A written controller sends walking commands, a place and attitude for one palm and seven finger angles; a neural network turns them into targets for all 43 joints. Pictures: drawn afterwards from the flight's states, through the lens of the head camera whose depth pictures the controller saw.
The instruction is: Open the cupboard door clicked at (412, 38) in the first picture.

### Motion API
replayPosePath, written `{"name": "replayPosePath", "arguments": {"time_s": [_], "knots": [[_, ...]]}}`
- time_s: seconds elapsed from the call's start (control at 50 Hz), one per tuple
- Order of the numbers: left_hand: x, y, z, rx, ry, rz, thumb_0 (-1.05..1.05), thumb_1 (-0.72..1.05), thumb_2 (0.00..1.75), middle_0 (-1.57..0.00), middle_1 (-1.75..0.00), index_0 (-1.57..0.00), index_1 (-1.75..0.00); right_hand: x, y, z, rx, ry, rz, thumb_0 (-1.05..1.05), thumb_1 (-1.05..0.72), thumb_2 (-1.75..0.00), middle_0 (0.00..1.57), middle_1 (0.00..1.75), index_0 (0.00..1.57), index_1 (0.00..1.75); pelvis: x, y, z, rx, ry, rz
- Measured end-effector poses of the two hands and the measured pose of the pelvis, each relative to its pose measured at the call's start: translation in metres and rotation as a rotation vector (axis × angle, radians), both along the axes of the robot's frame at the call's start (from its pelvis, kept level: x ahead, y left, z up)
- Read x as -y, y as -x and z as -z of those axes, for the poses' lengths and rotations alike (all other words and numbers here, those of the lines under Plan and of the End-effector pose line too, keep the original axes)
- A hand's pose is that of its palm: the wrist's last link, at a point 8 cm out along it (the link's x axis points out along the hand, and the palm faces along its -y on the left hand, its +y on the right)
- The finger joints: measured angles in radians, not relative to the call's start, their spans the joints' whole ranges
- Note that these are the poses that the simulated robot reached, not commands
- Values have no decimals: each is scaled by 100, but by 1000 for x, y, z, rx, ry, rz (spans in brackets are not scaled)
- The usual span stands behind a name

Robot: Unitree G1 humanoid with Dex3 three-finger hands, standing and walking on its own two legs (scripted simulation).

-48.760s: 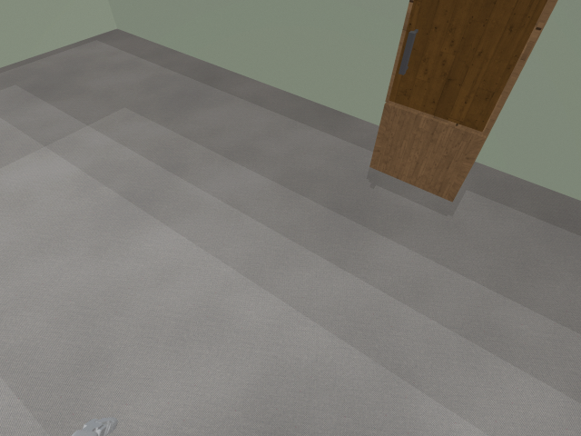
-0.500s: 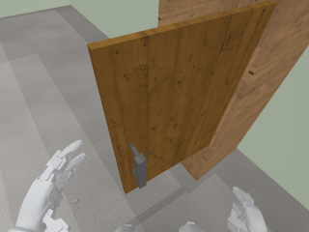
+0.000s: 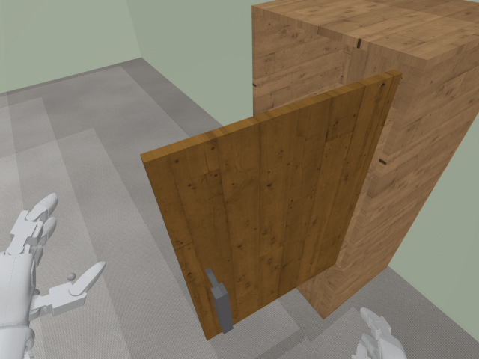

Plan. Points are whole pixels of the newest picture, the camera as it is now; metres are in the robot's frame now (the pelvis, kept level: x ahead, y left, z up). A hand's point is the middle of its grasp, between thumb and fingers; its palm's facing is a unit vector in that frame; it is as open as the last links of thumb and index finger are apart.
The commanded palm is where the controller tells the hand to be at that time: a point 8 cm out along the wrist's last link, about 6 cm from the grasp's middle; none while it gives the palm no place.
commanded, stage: draw the hand back to the body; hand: left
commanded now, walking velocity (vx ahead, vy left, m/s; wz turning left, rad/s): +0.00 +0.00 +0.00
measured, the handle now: (218, 301) +0.26 +0.08 -0.08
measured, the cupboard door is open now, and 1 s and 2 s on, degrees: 85 85 85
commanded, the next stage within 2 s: step back with the hand held close in 0.56 s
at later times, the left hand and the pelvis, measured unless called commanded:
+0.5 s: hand (49, 258) +0.18 +0.25 +0.18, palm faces +0.44 -0.81 -0.39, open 7.5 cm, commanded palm +0.13 +0.29 +0.20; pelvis -0.01 +0.00 +0.02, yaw -1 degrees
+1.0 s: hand (37, 259) +0.18 +0.26 +0.18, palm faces +0.34 -0.80 -0.50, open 7.4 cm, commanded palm +0.11 +0.31 +0.20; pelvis -0.04 +0.01 +0.03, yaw -2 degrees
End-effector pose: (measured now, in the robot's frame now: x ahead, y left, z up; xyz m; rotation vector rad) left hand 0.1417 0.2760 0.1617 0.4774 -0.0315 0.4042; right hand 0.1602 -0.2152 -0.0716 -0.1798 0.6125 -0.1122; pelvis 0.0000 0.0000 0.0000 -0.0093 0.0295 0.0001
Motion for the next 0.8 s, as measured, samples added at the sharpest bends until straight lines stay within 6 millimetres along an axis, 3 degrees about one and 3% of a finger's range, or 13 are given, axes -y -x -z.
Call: {"name": "replayPosePath", "arguments": {"time_s": [0.24,0.3,0.44,0.64,0.8], "knots": [[-12,-4,-61,210,-92,-15,1,70,81,-20,-30,-21,-30,12,-7,-17,28,10,-12,1,-90,-90,20,30,20,30,6,2,-15,60,-3,10],[-14,-5,-59,209,-70,-21,1,77,85,-20,-30,-21,-30,14,-5,-19,18,5,-7,1,-90,-90,20,30,20,30,6,5,-18,72,-2,15],[-10,-2,-33,118,10,-3,1,86,89,-21,-30,-21,-30,15,6,-20,-14,22,0,1,-90,-90,20,30,20,30,5,10,-22,90,-2,23],[-18,4,-55,204,-44,-3,1,89,90,-21,-30,-21,-30,5,9,-23,1,14,-12,1,-90,-90,20,30,20,30,-1,12,-24,114,1,25],[-29,-6,-49,191,-51,4,1,89,90,-21,-30,-21,-30,0,14,-24,-36,15,-17,1,-90,-90,20,30,20,30,-6,19,-27,85,2,29]]}}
